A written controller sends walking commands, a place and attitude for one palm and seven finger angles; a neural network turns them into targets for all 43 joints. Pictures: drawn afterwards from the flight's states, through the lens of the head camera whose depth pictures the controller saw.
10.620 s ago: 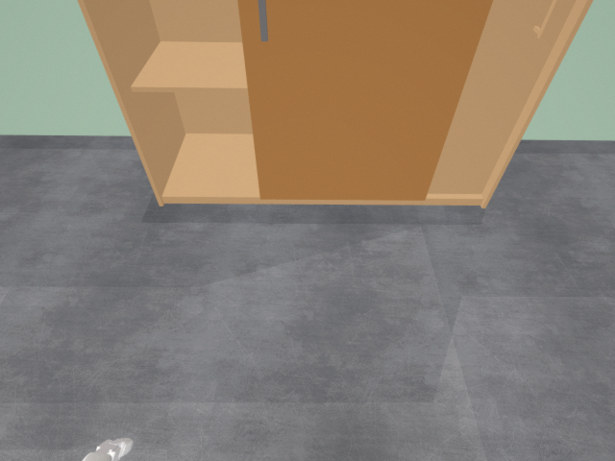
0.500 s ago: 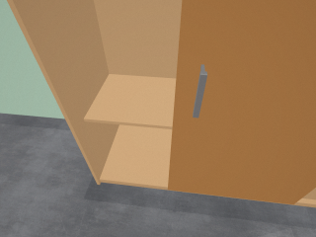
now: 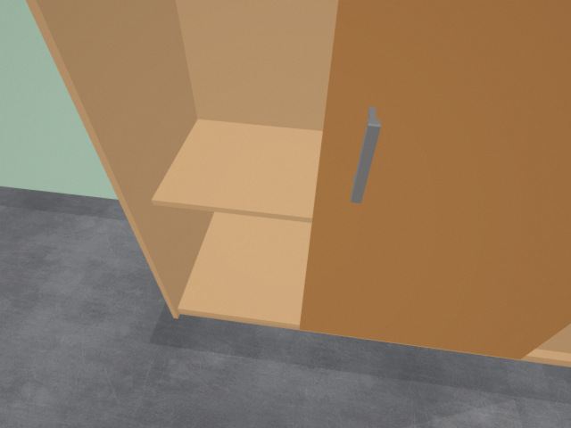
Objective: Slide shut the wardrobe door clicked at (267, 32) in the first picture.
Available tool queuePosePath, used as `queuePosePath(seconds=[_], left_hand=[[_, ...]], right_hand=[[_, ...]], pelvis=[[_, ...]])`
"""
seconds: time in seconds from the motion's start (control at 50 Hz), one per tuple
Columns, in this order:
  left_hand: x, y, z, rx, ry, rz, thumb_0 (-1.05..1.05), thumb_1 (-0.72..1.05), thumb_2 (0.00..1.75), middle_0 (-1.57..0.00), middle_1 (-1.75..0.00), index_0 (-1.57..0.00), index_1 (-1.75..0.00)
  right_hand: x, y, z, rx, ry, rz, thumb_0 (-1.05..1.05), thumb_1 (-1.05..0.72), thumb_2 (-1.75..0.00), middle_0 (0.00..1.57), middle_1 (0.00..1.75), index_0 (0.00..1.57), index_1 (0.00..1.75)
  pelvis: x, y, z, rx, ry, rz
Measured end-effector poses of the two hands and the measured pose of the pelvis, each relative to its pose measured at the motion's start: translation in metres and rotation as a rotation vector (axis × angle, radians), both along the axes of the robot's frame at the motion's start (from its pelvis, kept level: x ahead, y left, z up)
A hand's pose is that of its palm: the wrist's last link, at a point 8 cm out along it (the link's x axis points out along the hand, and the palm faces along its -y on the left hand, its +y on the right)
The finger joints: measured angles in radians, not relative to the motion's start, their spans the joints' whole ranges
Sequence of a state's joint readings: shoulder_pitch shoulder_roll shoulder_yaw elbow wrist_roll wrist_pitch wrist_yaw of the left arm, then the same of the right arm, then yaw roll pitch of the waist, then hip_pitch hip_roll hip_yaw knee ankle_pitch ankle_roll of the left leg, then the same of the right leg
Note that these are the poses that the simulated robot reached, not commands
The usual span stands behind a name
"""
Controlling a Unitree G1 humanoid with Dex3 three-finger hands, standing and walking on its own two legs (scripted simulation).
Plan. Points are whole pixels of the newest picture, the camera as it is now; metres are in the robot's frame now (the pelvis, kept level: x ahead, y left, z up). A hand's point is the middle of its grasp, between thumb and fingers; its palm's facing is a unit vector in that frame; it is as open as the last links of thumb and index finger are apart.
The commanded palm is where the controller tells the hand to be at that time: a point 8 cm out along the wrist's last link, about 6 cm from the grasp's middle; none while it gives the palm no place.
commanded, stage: look again from close up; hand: right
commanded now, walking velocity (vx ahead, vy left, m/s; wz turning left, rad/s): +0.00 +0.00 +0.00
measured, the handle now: (363, 157) +0.55 -0.10 +0.09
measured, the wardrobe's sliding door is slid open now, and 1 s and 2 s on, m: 0.46 0.46 0.46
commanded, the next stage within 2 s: none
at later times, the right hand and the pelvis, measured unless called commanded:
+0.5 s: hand out of the picture -0.01 -0.15 -0.18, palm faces +0.03 +0.99 -0.17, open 7.4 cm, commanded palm none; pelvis +0.00 +0.01 +0.00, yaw +0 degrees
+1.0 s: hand out of the picture +0.01 -0.15 -0.17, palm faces +0.03 +0.99 -0.17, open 7.4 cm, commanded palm none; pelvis +0.02 +0.01 +0.00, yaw +0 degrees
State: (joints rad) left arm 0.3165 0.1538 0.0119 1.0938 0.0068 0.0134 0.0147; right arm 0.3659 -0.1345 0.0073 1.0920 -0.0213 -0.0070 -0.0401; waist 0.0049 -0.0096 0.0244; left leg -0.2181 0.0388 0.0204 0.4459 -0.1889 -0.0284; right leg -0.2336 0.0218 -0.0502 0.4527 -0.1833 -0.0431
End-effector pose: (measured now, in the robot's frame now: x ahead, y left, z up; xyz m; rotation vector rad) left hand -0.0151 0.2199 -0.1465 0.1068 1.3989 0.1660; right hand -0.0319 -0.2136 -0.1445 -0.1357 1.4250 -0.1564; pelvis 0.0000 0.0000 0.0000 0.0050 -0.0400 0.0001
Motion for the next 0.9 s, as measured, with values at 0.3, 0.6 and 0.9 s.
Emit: queuePosePath(seconds=[0.3,0.6,0.9], left_hand=[[-0.004,0.003,0.000,-0.008,0.003,0.017,0.00,0.91,0.90,-0.20,-0.30,-0.20,-0.30],[0.001,0.002,0.000,-0.011,0.021,0.013,0.00,0.91,0.90,-0.20,-0.30,-0.20,-0.30],[0.024,0.001,0.002,-0.007,0.002,0.002,0.00,0.91,0.90,-0.20,-0.30,-0.20,-0.30]], right_hand=[[0.011,0.018,-0.003,0.024,-0.031,0.002,0.01,-0.91,-0.90,0.20,0.29,0.20,0.30],[0.020,0.016,-0.002,0.016,-0.025,-0.002,0.01,-0.91,-0.90,0.20,0.29,0.20,0.30],[0.034,0.015,-0.001,0.018,-0.023,0.001,0.01,-0.91,-0.90,0.20,0.29,0.20,0.30]], pelvis=[[0.000,0.009,-0.001,0.002,0.012,0.005],[0.008,0.010,0.000,0.003,0.023,0.002],[0.021,0.009,0.002,0.001,0.023,0.005]])
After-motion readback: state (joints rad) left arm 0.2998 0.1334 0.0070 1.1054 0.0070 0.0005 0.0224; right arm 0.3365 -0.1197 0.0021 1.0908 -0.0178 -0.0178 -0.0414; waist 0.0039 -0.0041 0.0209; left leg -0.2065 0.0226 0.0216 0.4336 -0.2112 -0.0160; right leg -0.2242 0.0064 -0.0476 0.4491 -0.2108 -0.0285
